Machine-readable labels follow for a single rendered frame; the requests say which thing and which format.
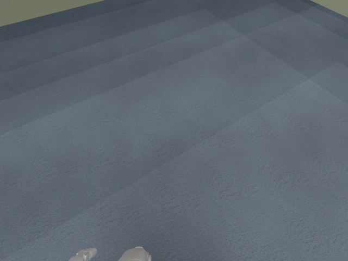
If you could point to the robot left thigh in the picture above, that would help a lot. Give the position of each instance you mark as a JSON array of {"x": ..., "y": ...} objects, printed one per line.
[{"x": 135, "y": 254}]

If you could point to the robot left hand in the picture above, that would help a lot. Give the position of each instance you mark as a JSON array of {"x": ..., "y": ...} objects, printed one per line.
[{"x": 84, "y": 255}]

